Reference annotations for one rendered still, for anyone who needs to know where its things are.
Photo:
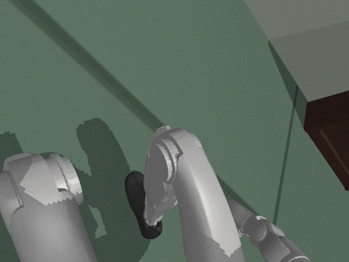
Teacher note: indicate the right robot hand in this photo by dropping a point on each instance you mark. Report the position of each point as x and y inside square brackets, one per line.
[240, 215]

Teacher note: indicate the right robot foot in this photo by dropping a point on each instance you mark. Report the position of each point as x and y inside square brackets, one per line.
[136, 197]

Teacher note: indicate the right robot arm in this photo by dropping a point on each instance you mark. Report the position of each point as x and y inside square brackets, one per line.
[271, 241]

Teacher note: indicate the bookshelf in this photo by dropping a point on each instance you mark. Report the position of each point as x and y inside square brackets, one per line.
[327, 124]

